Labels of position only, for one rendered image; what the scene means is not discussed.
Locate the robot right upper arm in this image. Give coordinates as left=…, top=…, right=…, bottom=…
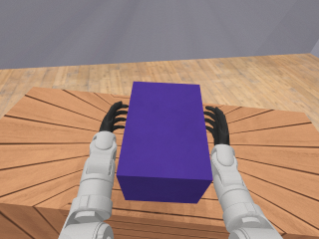
left=228, top=227, right=283, bottom=239

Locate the left robot hand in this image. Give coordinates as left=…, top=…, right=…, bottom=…
left=99, top=101, right=129, bottom=133

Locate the left robot forearm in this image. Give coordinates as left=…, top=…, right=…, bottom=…
left=58, top=130, right=118, bottom=239

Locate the robot left upper arm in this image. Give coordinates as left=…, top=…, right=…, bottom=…
left=59, top=221, right=114, bottom=239

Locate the right robot hand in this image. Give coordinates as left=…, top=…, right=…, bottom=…
left=203, top=106, right=230, bottom=145

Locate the carton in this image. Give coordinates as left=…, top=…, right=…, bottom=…
left=116, top=81, right=213, bottom=204

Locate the pedestal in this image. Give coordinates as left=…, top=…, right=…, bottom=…
left=0, top=87, right=319, bottom=239

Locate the right robot forearm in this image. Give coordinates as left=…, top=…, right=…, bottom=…
left=210, top=144, right=281, bottom=236

